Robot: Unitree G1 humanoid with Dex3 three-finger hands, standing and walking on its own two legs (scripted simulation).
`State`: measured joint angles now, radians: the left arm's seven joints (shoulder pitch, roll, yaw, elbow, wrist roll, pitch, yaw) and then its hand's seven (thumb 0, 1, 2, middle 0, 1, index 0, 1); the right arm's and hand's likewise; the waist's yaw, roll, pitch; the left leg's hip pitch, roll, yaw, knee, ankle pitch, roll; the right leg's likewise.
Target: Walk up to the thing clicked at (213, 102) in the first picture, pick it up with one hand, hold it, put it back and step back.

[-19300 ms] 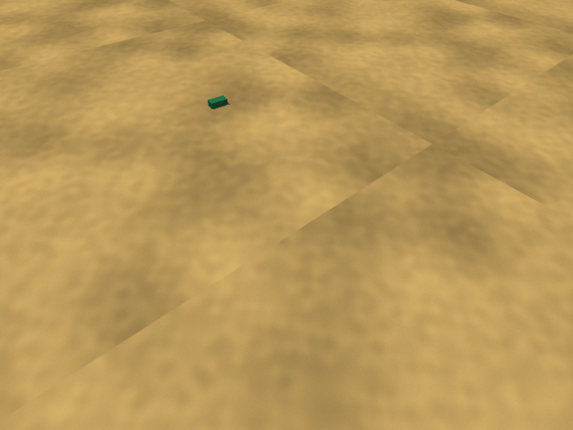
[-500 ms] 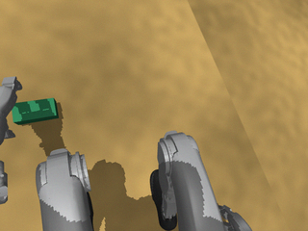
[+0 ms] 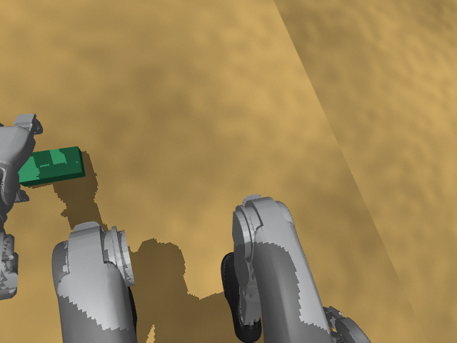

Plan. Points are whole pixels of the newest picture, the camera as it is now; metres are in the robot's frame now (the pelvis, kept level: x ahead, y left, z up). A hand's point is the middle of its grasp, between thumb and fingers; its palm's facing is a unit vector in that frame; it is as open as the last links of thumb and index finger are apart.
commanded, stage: approach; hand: left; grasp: from above
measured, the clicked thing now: (51, 166) +0.47 +0.28 -0.30
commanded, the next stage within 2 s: close in in 0.44 s
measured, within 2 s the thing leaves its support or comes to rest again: neither
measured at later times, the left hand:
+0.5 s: hand (28, 162) +0.45 +0.28 -0.18, palm faces -0.48 -0.08 -0.87, open 13.4 cm
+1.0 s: hand (44, 164) +0.45 +0.27 -0.22, palm faces -0.47 -0.09 -0.88, open 13.4 cm
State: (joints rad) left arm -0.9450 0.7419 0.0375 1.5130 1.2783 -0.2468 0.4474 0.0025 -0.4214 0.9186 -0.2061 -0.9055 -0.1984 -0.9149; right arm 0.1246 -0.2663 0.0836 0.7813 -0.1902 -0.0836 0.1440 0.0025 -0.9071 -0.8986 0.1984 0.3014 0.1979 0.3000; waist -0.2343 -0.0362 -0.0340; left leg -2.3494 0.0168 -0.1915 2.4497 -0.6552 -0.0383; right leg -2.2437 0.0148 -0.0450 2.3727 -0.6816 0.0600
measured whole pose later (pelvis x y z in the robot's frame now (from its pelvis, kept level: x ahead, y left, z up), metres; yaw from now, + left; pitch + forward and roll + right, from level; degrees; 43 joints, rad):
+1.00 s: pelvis +0.00 +0.00 -0.01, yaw -2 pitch +30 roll -10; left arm -1.03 0.80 0.09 1.70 1.32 -0.22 0.56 0.00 -0.41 0.94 -0.19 -0.91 -0.18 -0.92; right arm 0.11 -0.29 0.15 0.74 -0.25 -0.14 0.18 0.00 -0.90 -0.90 0.20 0.30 0.20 0.30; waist -0.33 -0.07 0.04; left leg -2.37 0.02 -0.23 2.50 -0.67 -0.04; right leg -2.26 0.03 -0.07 2.40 -0.68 0.07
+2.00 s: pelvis +0.00 +0.01 -0.02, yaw -6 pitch +26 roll -14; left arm -1.02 0.93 0.11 1.79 1.29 -0.22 0.69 0.00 -0.43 0.90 -0.16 -0.90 -0.15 -0.91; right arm 0.06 -0.33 0.27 0.73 -0.32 -0.27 0.30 0.00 -0.91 -0.91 0.20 0.30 0.20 0.30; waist -0.37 -0.13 0.16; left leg -2.36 0.03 -0.30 2.59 -0.72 -0.02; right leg -2.21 0.07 -0.12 2.42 -0.69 0.09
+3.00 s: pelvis +0.00 +0.01 -0.02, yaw -7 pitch +25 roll -15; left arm -1.02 0.96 0.08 1.77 1.26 -0.21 0.67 0.00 0.16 0.46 -0.55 -0.56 -0.62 -0.55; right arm 0.06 -0.35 0.30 0.69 -0.31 -0.28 0.30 0.00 -0.90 -0.90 0.20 0.30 0.19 0.30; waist -0.38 -0.14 0.19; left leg -2.34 0.03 -0.31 2.57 -0.71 -0.02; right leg -2.19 0.07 -0.14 2.39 -0.67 0.09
